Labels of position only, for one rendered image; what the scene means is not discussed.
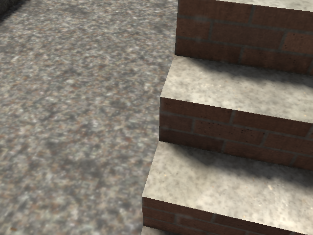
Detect stairs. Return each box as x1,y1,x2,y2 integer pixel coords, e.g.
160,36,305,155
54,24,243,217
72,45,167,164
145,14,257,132
141,0,313,235

